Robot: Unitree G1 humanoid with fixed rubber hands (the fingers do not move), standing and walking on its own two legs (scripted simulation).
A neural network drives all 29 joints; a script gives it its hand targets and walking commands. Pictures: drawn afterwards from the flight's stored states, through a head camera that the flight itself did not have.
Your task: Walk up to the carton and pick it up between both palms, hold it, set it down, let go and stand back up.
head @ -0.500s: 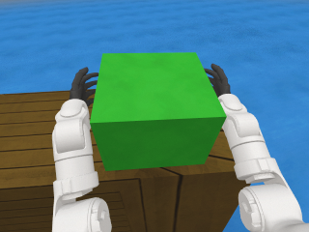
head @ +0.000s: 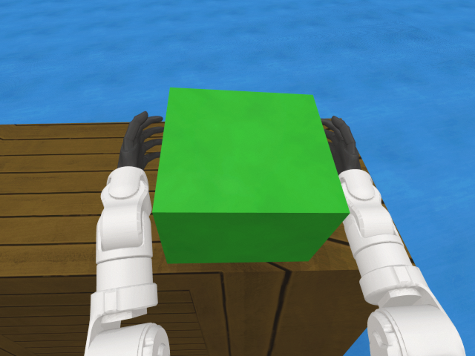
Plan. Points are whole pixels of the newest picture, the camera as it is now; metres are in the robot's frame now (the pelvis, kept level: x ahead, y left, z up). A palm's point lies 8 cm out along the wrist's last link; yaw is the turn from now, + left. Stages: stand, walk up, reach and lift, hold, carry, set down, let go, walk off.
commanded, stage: set down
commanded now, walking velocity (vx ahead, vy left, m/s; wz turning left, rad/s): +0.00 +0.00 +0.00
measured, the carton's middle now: (241, 177) +0.38 +0.00 +0.13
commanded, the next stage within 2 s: none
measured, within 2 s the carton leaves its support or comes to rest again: rests again in 1.66 s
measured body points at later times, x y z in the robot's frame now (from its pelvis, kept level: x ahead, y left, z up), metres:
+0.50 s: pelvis +0.01 +0.00 +0.00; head -0.01 +0.01 +0.45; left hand +0.39 +0.17 +0.16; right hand +0.40 -0.17 +0.14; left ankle -0.02 +0.13 -0.75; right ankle +0.02 -0.13 -0.75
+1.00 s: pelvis +0.00 -0.01 +0.00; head +0.01 -0.01 +0.45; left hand +0.41 +0.15 +0.12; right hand +0.42 -0.19 +0.11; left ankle -0.02 +0.13 -0.75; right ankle +0.02 -0.13 -0.75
